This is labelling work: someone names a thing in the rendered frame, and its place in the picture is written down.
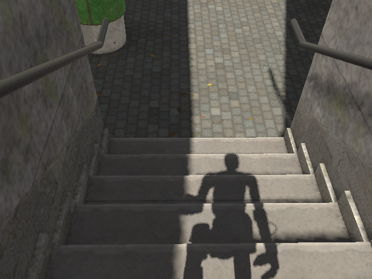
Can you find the stairs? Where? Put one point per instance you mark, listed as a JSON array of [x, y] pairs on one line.
[[206, 208]]

